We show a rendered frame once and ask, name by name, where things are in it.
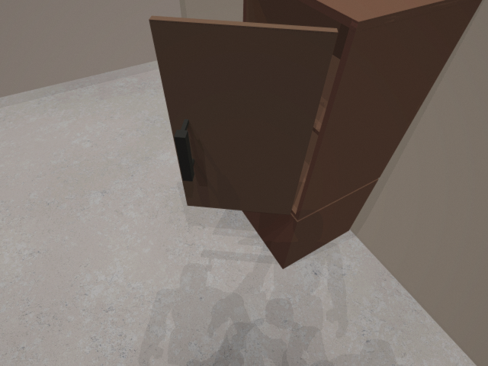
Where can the handle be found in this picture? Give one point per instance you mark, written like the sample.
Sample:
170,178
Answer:
184,152

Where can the cupboard door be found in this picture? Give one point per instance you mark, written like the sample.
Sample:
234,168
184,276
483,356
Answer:
251,92

